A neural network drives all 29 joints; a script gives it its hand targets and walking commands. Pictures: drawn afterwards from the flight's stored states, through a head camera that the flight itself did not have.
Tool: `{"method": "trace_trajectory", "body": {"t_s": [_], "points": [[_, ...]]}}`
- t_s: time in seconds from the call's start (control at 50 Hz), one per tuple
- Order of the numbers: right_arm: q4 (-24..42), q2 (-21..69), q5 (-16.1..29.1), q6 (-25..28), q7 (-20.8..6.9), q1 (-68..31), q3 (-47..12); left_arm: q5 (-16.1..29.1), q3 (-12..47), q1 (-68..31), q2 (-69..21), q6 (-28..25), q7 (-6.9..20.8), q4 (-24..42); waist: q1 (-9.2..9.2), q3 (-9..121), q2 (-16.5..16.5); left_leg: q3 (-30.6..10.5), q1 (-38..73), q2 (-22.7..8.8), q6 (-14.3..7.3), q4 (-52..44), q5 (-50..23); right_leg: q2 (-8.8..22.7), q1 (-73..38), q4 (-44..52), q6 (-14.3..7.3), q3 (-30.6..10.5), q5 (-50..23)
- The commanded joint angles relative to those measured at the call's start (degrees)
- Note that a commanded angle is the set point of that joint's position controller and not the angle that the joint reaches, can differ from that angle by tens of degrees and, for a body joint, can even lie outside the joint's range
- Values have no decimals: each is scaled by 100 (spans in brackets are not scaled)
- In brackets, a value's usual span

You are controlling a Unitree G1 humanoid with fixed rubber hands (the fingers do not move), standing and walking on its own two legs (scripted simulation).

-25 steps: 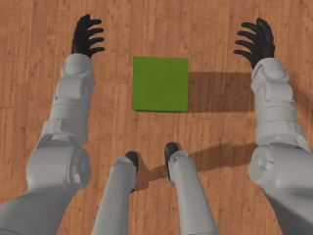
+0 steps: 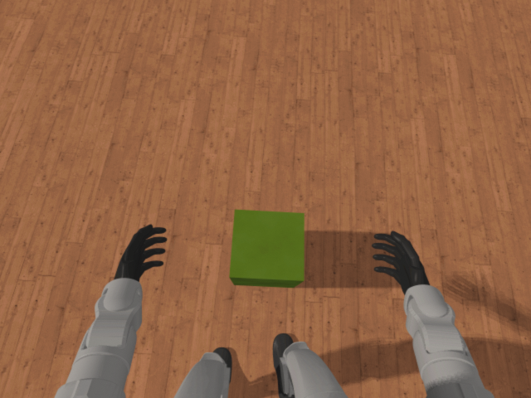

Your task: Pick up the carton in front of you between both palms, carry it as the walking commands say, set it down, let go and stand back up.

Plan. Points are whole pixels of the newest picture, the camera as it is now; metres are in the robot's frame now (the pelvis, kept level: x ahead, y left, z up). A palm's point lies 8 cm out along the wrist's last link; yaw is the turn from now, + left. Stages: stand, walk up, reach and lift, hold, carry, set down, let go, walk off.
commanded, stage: let go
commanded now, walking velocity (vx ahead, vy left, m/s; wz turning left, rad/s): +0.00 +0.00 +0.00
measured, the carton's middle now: (266, 251) +0.42 -0.04 -0.62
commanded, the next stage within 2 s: stand in 0.74 s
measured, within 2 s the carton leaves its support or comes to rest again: neither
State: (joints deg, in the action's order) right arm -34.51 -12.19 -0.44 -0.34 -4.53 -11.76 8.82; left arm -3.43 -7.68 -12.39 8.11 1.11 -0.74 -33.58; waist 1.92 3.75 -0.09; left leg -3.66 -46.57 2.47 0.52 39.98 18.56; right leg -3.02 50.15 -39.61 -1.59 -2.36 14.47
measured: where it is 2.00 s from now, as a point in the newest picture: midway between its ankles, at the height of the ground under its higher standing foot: (252, 388)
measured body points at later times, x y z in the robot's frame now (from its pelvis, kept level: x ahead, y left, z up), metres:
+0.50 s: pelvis +0.02 +0.03 +0.03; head +0.03 +0.03 +0.48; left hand +0.19 +0.26 -0.04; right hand +0.19 -0.20 -0.04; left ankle -0.01 +0.12 -0.71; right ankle +0.02 -0.10 -0.71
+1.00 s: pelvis +0.03 +0.01 +0.03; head +0.04 +0.00 +0.48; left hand +0.17 +0.30 -0.06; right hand +0.19 -0.27 -0.06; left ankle -0.01 +0.12 -0.71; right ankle +0.02 -0.10 -0.71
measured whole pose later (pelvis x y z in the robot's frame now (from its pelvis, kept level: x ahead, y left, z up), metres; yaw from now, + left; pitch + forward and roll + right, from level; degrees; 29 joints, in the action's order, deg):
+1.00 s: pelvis +0.03 +0.01 +0.03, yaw +1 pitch +0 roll -1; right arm -36.7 -19.1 -2.2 -2.1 0.8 11.5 2.9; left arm -2.5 -2.9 11.0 18.1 1.1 -1.1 -41.0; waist -0.1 -0.4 1.6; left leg -4.0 -9.8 1.8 -0.7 30.0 20.0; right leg -2.4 12.7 -29.4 -1.1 -1.2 16.6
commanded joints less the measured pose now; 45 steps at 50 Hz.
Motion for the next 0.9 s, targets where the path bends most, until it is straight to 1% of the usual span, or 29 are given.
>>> {"method": "trace_trajectory", "body": {"t_s": [0.0, 0.1, 0.16, 0.22, 0.32, 0.38, 0.42, 0.58, 0.66, 0.68, 0.7, 0.72, 0.74, 0.76, 0.8, 0.82, 0.88], "points": [[654, -503, 62, 212, 60, 577, -25, 53, -7, 540, 517, -209, 59, 631, -9, 2707, -152, 197, 803, 25, 67, -656, -1583, 291, -3978, 255, 219, -275, -3260], [1056, -475, 106, 266, 73, 1511, -235, 151, 141, 1363, 587, -294, 165, 945, -60, 1773, 56, 110, 2217, -75, 44, -1197, -1670, 197, -4039, 932, 220, -77, -2232], [1247, -479, 110, 235, 64, 1892, -329, 222, 227, 1777, 636, -287, 219, 1098, -106, 1156, 158, 75, 2840, -127, 57, -1551, -1688, 131, -4237, 1301, 201, 24, -1773], [1358, -491, 101, 123, 49, 2091, -410, 270, 331, 2042, 673, -188, 275, 1209, -148, 521, 261, 64, 3110, -173, 68, -1835, -1520, 76, -4445, 1530, 177, 92, -1395], [1487, -596, 47, -229, 23, 2189, -454, 315, 424, 2198, 766, 120, 375, 1360, -167, -374, 266, 67, 3094, -277, 35, -2201, -914, 22, -4856, 1650, 199, 223, -913], [1510, -636, 5, -435, 3, 2162, -438, 323, 445, 2207, 783, 309, 414, 1400, -180, -706, 249, 61, 3012, -329, 14, -2291, -709, -7, -5044, 1603, 211, 275, -781], [1513, -647, -18, -546, -1, 2170, -424, 328, 451, 2190, 796, 409, 429, 1419, -166, -813, 212, 64, 3034, -337, 7, -2281, -704, -16, -5106, 1575, 214, 281, -764], [1584, -613, -44, -708, 14, 2271, -424, 254, 387, 2259, 851, 594, 432, 1483, -181, -680, 152, 108, 3528, -220, 32, -1982, -1448, 14, -5101, 1577, 175, 183, -1126], [1635, -587, -25, -701, 27, 2251, -449, 223, 359, 2251, 857, 602, 448, 1492, -206, -598, 140, 122, 3636, -179, 24, -1902, -1604, 46, -5130, 1577, 173, 131, -1337], [1876, -801, -158, -1015, 186, 2025, -389, 367, 325, 2580, 900, 434, 323, 1120, -199, -283, -31, 86, 3930, -183, 31, -1681, -2081, -107, -4983, 1394, 248, 202, -1251], [1794, -763, -131, -1088, 245, 2206, -470, 339, 361, 2523, 891, 397, 268, 1226, -222, -318, 84, 90, 3914, -161, 53, -1629, -2175, -94, -4891, 1383, 225, 198, -1247], [1818, -743, -119, -1117, 279, 2220, -499, 345, 416, 2449, 886, 383, 245, 1276, -185, -343, 81, 78, 3883, -164, 40, -1623, -2132, -89, -4791, 1369, 216, 181, -1252], [982, -1230, -92, -685, 492, 2010, -363, 113, 234, 2242, 1567, 247, 29, 451, -271, -476, 339, -2, 3207, -354, 112, -1426, -1285, 445, -4126, 1419, 249, -15, -1040], [925, -1169, -110, -490, 569, 2172, -350, 50, 228, 2371, 1651, 171, -54, 362, -226, -430, 209, -67, 3383, -357, 96, -1417, -908, 508, -3982, 1455, 195, -142, -820], [749, -1127, -188, -290, 560, 2149, -407, 41, 275, 2192, 1583, 66, -55, 204, -182, -415, 92, -193, 3364, -405, 33, -1469, -393, 556, -3718, 1565, 176, -296, -244], [658, -1109, -192, -226, 551, 2128, -416, 59, 290, 2114, 1538, 27, -58, 137, -178, -392, 85, -238, 3362, -425, 9, -1464, -370, 547, -3679, 1565, 163, -317, -171], [440, -1219, -183, -114, 519, 2060, -414, 90, 312, 2054, 1577, -62, -26, -97, -181, -129, 108, -307, 3477, -491, -12, -1399, -1010, 562, -3863, 1439, 119, -301, -818]]}}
